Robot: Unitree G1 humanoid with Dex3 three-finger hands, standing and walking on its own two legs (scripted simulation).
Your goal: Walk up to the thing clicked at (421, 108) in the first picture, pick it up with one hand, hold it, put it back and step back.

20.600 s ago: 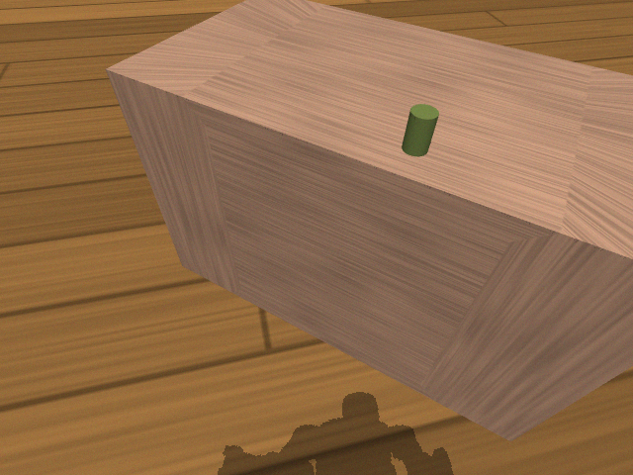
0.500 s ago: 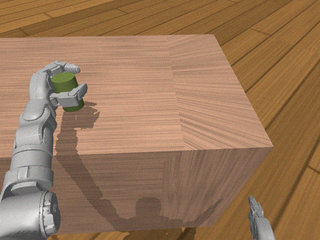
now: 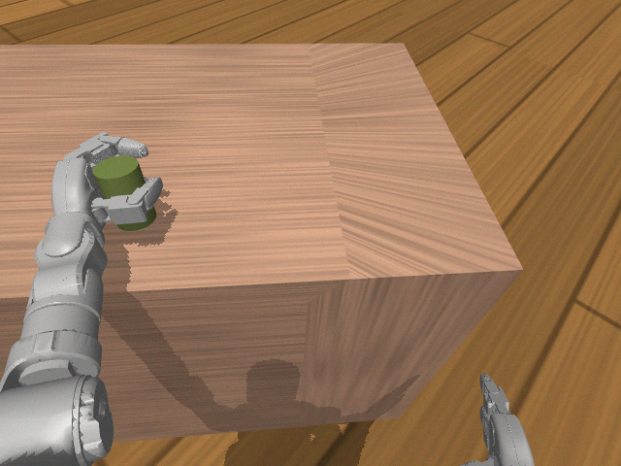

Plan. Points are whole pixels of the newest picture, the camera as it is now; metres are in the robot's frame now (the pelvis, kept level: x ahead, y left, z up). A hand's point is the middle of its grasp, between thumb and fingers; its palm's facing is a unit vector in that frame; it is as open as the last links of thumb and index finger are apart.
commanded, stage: lower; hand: left
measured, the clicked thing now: (126, 194) +0.44 +0.21 +0.12
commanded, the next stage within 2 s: loosen in 0.46 s
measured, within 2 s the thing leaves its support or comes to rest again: rests again in 0.40 s
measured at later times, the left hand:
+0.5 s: hand (141, 203) +0.44 +0.20 +0.10, palm faces +0.12 -0.99 +0.01, open 7.4 cm
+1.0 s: hand (141, 204) +0.44 +0.20 +0.10, palm faces +0.13 -0.99 +0.02, open 9.3 cm
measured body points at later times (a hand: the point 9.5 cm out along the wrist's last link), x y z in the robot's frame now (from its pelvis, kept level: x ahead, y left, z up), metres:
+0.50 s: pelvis +0.00 +0.00 -0.01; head +0.05 +0.01 +0.43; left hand +0.43 +0.25 +0.10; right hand +0.15 -0.25 -0.08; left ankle +0.01 +0.13 -0.72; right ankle +0.02 -0.14 -0.72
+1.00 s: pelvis +0.00 +0.00 -0.02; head +0.05 +0.01 +0.43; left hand +0.43 +0.25 +0.10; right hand +0.15 -0.25 -0.08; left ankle +0.01 +0.13 -0.72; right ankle +0.02 -0.14 -0.72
